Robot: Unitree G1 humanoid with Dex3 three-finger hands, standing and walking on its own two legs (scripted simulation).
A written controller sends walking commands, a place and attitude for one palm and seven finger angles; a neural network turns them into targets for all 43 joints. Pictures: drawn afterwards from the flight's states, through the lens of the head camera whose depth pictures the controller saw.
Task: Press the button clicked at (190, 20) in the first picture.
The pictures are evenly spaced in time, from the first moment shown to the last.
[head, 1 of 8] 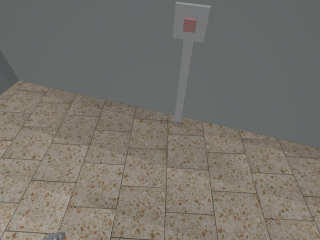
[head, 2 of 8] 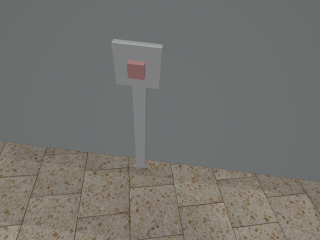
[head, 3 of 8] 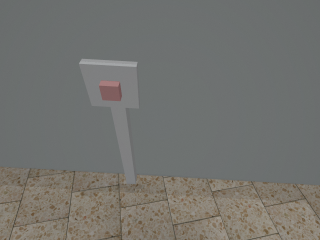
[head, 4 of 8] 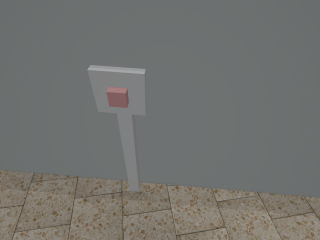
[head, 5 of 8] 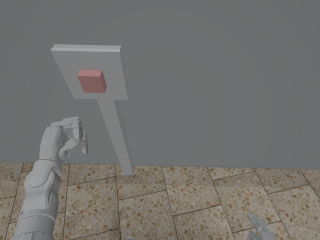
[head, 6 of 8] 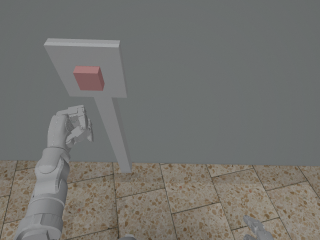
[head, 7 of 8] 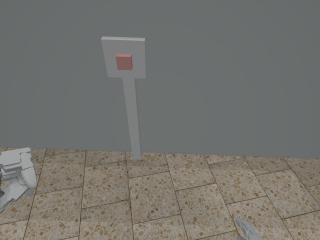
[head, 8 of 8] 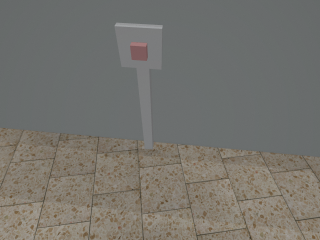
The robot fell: no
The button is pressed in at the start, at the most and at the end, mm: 0 8 0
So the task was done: yes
